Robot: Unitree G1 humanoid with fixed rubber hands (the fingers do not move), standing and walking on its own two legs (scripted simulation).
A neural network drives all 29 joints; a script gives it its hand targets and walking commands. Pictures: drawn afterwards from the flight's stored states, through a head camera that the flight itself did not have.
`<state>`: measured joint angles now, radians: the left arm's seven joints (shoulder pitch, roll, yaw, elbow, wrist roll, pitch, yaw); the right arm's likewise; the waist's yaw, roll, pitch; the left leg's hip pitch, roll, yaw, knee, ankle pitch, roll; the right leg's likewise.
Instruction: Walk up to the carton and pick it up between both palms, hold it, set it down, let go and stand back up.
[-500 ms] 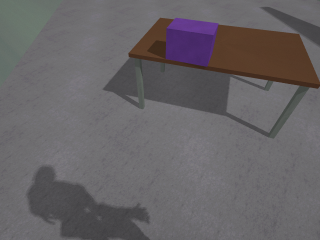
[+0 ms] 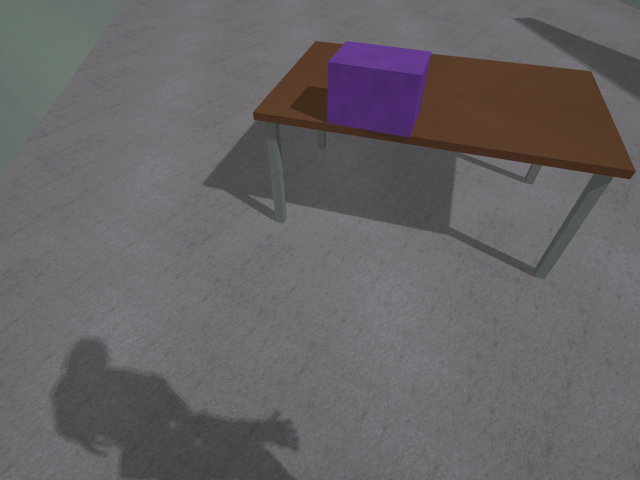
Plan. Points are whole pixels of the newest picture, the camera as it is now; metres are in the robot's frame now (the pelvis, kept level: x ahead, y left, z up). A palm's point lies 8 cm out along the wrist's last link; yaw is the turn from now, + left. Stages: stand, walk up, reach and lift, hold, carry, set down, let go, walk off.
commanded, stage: walk up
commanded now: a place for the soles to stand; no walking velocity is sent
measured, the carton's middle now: (377, 88) +1.35 -0.17 -0.11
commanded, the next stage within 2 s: none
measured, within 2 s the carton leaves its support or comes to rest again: neither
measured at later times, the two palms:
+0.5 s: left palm out of the picture +0.16 +0.26 -0.08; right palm out of the picture +0.17 -0.38 -0.13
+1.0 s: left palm (157, 329) +0.41 +0.31 -0.12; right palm (532, 358) +0.35 -0.32 -0.10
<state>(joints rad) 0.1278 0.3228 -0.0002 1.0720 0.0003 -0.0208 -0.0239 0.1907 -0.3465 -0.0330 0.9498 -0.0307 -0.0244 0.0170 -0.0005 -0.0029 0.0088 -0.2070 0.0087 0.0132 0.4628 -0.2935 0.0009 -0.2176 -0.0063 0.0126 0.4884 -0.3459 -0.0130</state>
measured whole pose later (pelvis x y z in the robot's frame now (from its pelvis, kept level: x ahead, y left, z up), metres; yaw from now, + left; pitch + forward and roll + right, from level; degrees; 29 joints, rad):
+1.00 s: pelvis +0.33 +0.00 +0.00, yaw -9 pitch -3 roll -3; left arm 0.34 0.39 0.03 0.88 0.00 -0.07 0.01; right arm 0.21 -0.38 -0.08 0.92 -0.03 0.00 0.07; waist 0.00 0.02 0.10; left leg -0.17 -0.03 0.03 0.52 -0.29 0.10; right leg -0.36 0.01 0.05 0.92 -0.36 -0.02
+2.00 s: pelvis +0.50 +0.05 -0.02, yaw -15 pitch -1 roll +1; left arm 0.23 0.40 0.03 0.88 0.00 0.00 0.01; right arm 0.19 -0.37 -0.06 0.85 0.00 -0.01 -0.02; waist 0.00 -0.01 0.10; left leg -0.32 0.02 -0.03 0.74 -0.53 -0.02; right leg -0.29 0.01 0.08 0.65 -0.34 0.00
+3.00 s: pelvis +0.49 +0.06 +0.00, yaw -17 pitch +1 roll +2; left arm 0.31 0.40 0.03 0.87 0.00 -0.06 -0.04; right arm 0.19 -0.42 -0.07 0.85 -0.02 -0.02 0.03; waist 0.00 -0.02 0.05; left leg -0.45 -0.01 -0.02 0.84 -0.50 -0.01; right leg -0.25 0.00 0.14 0.48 -0.29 -0.08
